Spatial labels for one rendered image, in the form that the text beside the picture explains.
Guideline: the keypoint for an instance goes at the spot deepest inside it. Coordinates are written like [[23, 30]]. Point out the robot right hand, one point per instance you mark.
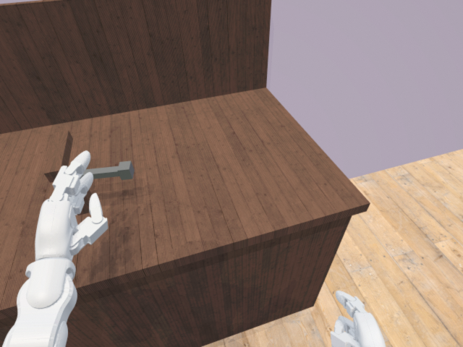
[[363, 331]]

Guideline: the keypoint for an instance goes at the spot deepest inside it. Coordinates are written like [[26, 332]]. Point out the counter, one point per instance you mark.
[[234, 214]]

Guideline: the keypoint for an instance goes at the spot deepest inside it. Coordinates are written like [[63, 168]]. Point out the tap lever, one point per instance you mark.
[[125, 170]]

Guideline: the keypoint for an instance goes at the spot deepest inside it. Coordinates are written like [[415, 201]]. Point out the left robot forearm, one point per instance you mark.
[[44, 304]]

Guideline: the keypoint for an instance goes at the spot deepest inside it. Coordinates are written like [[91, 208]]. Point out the robot left hand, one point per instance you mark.
[[57, 222]]

